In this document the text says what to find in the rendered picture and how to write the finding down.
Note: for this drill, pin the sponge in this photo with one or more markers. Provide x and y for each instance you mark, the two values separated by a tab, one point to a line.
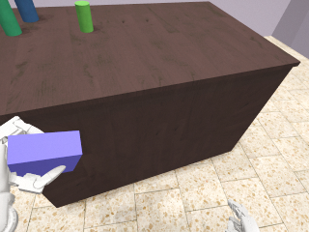
38	153

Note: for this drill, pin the right robot hand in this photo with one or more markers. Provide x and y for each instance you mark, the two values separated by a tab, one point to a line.
246	223

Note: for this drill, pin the left robot hand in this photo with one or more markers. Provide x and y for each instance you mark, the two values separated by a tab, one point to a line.
31	183

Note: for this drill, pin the left robot forearm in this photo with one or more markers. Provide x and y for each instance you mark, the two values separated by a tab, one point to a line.
8	215

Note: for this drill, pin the table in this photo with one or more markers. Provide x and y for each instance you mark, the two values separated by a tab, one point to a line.
155	87

